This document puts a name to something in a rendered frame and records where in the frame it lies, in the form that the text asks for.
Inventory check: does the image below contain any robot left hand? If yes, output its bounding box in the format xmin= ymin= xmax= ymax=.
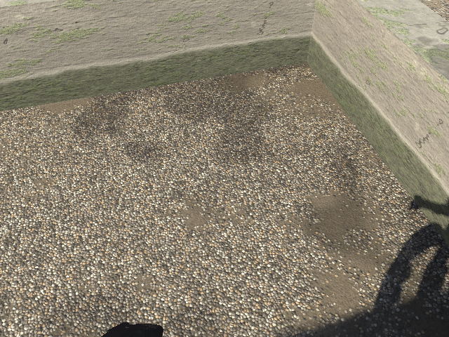
xmin=101 ymin=322 xmax=163 ymax=337

